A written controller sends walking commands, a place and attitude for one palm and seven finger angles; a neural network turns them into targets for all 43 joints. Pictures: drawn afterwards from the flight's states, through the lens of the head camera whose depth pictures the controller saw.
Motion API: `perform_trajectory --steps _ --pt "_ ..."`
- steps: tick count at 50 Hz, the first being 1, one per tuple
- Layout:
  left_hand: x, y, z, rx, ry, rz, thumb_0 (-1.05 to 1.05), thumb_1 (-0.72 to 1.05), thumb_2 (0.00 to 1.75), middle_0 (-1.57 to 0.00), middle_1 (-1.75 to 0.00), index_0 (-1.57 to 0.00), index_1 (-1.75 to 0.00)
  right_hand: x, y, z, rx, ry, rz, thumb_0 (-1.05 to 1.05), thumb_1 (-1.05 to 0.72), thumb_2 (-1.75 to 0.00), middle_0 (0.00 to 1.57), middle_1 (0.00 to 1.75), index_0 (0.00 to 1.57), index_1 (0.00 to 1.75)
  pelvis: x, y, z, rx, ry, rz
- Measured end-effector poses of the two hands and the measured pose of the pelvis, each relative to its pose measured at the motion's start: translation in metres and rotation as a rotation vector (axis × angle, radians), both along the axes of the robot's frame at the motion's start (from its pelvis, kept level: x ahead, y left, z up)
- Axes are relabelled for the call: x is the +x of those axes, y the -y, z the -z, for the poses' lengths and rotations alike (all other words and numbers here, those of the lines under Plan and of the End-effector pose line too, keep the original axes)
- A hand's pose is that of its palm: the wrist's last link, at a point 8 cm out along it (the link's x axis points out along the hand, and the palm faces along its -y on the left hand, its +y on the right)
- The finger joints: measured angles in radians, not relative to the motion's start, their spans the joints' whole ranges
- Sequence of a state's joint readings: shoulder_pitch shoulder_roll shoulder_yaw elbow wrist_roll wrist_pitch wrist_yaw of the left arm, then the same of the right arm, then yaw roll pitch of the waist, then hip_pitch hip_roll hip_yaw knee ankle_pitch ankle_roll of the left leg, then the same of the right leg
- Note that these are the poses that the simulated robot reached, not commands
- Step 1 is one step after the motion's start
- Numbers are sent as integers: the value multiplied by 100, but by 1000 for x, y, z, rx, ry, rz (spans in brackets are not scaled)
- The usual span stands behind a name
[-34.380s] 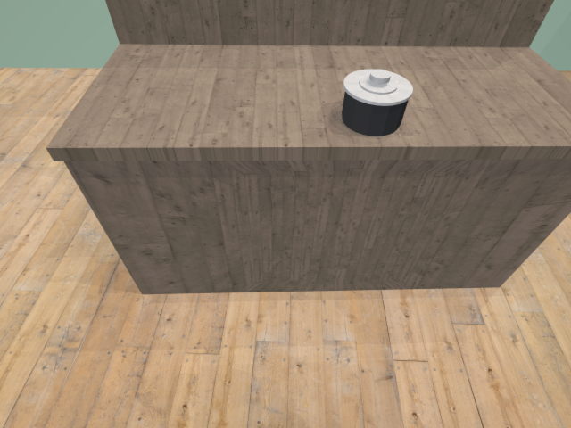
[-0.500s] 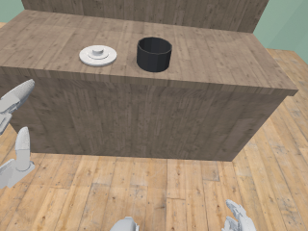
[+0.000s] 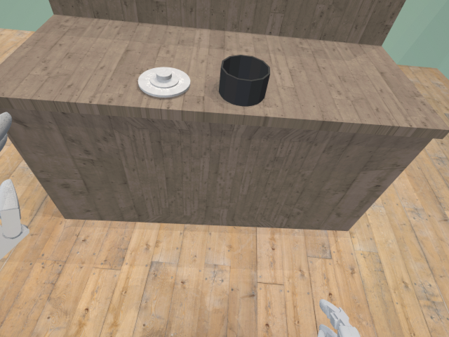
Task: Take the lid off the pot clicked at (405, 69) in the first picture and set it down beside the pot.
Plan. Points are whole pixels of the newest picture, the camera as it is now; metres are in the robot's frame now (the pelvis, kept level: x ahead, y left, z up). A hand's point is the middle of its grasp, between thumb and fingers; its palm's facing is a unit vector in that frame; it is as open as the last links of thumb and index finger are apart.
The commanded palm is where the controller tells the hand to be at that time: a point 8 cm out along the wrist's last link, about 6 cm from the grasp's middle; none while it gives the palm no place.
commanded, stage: stop stepping back and stand still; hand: left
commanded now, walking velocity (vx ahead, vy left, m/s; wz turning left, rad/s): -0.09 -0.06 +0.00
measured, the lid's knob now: (164, 74) +0.84 +0.24 +0.00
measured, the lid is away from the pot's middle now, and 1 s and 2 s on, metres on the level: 0.26 0.26 0.26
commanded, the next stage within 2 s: let the arm hang, fingers relaxed in 0.58 s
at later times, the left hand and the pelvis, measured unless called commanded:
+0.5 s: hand out of the picture +0.09 +0.14 -0.20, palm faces +0.08 -0.99 -0.15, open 7.2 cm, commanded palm none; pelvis +0.02 -0.04 -0.02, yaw +3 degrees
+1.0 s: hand out of the picture +0.03 +0.13 -0.19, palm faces +0.09 -0.98 -0.19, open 7.2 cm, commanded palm none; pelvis +0.03 -0.04 -0.01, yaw +2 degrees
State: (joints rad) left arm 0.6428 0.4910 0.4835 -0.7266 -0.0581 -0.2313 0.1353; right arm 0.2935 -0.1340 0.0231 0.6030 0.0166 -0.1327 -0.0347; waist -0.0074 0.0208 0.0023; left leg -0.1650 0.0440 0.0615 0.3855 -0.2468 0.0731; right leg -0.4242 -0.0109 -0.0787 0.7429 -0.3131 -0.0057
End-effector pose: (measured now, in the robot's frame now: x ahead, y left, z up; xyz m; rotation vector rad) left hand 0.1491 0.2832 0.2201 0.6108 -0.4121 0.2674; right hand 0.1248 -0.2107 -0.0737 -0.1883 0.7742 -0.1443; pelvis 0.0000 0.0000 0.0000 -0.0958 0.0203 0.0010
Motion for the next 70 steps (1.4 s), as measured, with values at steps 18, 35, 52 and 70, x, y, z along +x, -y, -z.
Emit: perform_trajectory --steps 18,35,52,70 --pt "-49 128 386 -733 -1410 -199 -7 95 90 -19 -30 -21 -30 -83 78 72 -49 -526 109 1 -91 -90 20 30 20 30 10 37 28 54 21 -73" --pt "-99 81 369 -616 -1574 -433 0 91 90 -19 -30 -20 -30 -114 31 89 102 -633 112 1 -92 -90 20 30 20 30 23 38 14 85 21 -50" --pt "-133 105 381 -675 -1687 -443 1 94 90 -20 -30 -20 -30 -116 32 85 90 -647 131 0 -91 -90 20 30 20 30 27 39 13 86 30 -39" --pt "-139 106 383 -684 -1719 -439 1 93 90 -20 -30 -20 -30 -117 17 86 106 -656 140 0 -91 -90 20 30 20 30 32 32 13 85 31 -31"
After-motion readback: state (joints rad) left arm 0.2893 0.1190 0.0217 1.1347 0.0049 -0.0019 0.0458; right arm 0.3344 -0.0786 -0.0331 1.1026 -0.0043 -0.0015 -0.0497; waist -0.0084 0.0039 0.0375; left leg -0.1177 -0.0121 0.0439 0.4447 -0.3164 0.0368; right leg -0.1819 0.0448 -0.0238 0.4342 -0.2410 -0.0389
